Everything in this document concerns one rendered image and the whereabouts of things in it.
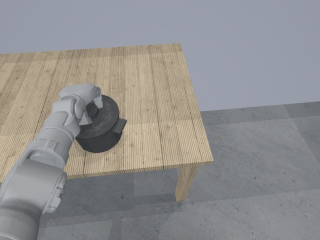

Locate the knob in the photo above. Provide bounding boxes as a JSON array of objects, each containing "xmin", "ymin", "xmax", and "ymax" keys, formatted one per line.
[{"xmin": 86, "ymin": 103, "xmax": 99, "ymax": 119}]

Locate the left robot hand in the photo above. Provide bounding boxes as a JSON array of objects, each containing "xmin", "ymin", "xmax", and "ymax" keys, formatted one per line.
[{"xmin": 59, "ymin": 83, "xmax": 103, "ymax": 126}]

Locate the lid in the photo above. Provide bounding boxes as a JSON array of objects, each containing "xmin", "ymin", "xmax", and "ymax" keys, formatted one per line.
[{"xmin": 75, "ymin": 94, "xmax": 120, "ymax": 140}]

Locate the table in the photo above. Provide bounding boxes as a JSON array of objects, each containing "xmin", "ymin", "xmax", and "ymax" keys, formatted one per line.
[{"xmin": 0, "ymin": 43, "xmax": 214, "ymax": 202}]

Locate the left robot forearm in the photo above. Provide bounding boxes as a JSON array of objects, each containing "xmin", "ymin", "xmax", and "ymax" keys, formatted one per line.
[{"xmin": 0, "ymin": 93, "xmax": 86, "ymax": 202}]

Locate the robot left upper arm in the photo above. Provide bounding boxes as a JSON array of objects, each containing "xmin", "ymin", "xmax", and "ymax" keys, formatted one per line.
[{"xmin": 0, "ymin": 158, "xmax": 67, "ymax": 240}]

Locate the pot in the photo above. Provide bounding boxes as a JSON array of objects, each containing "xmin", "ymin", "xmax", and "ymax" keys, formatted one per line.
[{"xmin": 75, "ymin": 117, "xmax": 127, "ymax": 153}]

